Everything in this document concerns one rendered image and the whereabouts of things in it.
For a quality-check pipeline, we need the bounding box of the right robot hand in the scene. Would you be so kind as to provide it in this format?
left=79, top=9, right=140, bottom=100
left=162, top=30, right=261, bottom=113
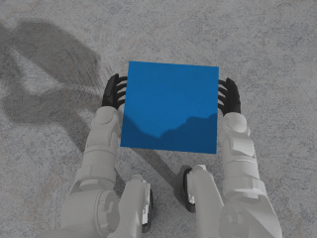
left=218, top=77, right=241, bottom=117

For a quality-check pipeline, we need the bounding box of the robot right forearm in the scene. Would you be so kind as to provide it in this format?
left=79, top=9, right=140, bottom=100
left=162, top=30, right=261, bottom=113
left=218, top=112, right=282, bottom=232

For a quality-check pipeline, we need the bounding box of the carton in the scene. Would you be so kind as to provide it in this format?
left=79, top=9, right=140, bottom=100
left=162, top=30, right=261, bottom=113
left=120, top=60, right=219, bottom=155

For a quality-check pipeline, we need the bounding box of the robot left foot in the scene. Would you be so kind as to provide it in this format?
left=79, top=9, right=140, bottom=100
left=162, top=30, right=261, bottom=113
left=142, top=189, right=154, bottom=233

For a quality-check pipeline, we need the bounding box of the left robot hand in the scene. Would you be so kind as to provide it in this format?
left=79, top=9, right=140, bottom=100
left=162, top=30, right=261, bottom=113
left=101, top=73, right=128, bottom=111

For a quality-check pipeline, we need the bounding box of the robot left forearm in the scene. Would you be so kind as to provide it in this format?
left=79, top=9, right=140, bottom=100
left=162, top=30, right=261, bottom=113
left=59, top=106, right=121, bottom=228

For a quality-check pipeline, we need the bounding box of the robot left upper arm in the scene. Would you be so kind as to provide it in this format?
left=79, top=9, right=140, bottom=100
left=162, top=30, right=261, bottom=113
left=34, top=188, right=121, bottom=238

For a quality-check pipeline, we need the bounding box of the robot right shin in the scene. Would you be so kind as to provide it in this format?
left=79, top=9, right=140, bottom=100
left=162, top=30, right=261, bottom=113
left=188, top=165, right=213, bottom=203

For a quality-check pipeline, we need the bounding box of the robot right upper arm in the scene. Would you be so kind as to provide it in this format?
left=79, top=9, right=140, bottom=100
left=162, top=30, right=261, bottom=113
left=218, top=200, right=282, bottom=238

